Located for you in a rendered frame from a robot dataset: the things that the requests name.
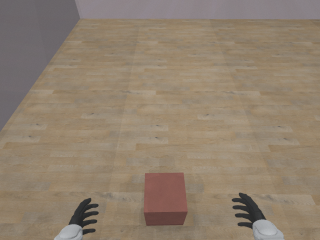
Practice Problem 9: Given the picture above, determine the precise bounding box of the robot right hand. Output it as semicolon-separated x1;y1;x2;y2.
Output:
232;193;266;229

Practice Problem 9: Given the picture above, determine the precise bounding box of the carton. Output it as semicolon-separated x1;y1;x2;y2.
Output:
143;172;188;226

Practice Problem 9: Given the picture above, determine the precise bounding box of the robot left hand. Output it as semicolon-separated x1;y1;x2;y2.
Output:
68;198;99;235

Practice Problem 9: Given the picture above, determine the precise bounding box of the right robot forearm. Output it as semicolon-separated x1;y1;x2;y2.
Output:
252;219;285;240

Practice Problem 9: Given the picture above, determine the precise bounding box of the left robot forearm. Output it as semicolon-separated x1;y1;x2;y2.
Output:
54;224;83;240

